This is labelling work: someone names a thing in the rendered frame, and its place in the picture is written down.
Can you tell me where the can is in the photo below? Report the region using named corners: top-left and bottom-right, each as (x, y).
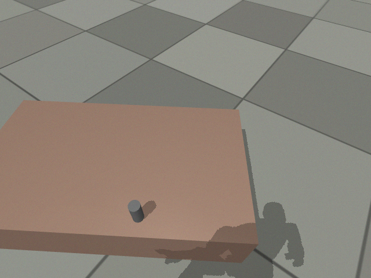
top-left (128, 200), bottom-right (144, 222)

